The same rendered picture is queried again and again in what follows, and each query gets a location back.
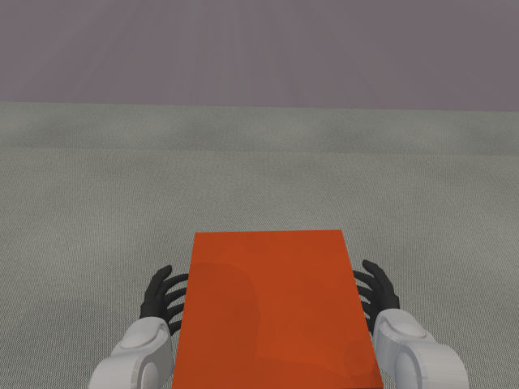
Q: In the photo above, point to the left robot forearm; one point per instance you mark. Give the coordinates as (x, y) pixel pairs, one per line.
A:
(141, 360)

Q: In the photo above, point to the right robot hand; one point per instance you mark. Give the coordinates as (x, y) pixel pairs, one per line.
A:
(381, 296)

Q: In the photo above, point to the left robot hand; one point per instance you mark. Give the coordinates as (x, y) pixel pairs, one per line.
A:
(156, 300)

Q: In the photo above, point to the carton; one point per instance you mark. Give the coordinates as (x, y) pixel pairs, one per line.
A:
(273, 310)

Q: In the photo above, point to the right robot forearm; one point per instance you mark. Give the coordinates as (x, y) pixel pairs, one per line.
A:
(411, 356)

